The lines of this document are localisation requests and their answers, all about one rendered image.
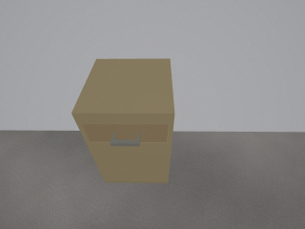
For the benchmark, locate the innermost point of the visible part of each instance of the cabinet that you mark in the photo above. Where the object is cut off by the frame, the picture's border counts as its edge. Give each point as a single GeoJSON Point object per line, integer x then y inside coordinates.
{"type": "Point", "coordinates": [129, 91]}

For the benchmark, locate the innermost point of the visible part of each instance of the handle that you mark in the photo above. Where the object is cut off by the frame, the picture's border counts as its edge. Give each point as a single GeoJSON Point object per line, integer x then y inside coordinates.
{"type": "Point", "coordinates": [125, 142]}

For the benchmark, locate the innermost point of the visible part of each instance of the drawer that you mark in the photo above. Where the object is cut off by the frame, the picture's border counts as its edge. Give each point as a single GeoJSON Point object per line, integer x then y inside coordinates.
{"type": "Point", "coordinates": [149, 132]}

